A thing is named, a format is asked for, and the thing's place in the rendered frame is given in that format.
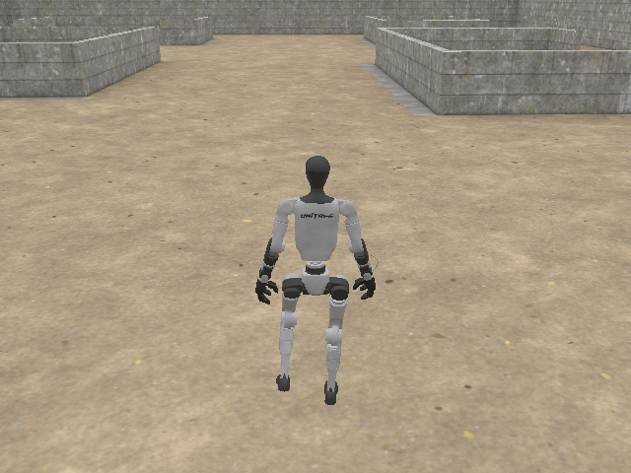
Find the right robot forearm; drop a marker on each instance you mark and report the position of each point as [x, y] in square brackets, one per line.
[363, 263]

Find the right robot upper arm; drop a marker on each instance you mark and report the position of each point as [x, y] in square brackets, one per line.
[347, 209]

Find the robot left hand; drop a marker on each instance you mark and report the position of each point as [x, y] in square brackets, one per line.
[261, 290]

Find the robot right shin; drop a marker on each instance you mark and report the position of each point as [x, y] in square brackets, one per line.
[333, 361]

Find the robot right hand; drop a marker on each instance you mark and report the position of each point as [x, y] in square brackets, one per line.
[370, 285]

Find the left robot forearm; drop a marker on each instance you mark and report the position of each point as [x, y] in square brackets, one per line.
[268, 264]

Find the left robot upper arm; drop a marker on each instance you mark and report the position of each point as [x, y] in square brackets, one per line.
[286, 207]

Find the robot right thigh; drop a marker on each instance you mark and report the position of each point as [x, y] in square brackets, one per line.
[338, 296]

